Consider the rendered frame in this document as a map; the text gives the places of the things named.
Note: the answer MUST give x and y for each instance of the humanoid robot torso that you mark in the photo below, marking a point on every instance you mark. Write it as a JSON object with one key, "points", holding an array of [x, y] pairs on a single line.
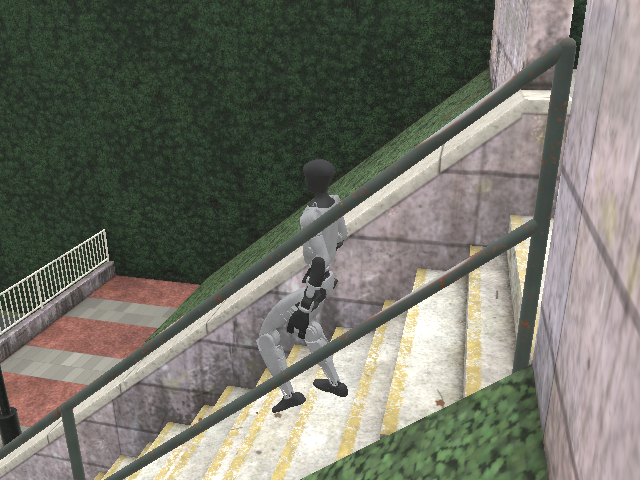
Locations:
{"points": [[330, 235]]}

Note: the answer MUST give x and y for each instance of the robot right upper arm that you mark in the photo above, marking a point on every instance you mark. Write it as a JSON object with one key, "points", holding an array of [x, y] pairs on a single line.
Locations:
{"points": [[342, 230]]}

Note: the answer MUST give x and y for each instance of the robot left hand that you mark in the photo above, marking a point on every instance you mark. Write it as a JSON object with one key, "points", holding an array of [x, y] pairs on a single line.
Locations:
{"points": [[299, 320]]}

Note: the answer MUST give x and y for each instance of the robot head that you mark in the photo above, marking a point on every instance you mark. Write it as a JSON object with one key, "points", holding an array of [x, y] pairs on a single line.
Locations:
{"points": [[318, 176]]}

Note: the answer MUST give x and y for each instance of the left robot forearm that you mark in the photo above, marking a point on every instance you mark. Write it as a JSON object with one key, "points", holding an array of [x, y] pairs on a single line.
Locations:
{"points": [[314, 284]]}

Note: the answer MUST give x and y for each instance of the robot left upper arm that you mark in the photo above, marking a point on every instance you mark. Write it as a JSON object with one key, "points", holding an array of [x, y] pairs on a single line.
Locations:
{"points": [[317, 243]]}

